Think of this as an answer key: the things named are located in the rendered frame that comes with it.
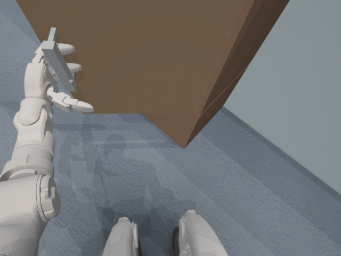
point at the right robot shin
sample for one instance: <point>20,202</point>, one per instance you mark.
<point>185,249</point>

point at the robot left upper arm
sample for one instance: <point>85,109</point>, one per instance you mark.
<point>26,206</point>

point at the handle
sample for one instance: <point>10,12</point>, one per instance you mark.
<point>55,58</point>

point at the cupboard door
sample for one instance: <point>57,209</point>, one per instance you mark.
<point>137,56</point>

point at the left robot forearm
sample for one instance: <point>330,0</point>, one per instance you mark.
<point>33,152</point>

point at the robot right thigh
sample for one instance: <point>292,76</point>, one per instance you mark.
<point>200,237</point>

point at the robot left hand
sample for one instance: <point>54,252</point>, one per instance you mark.
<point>38,79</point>

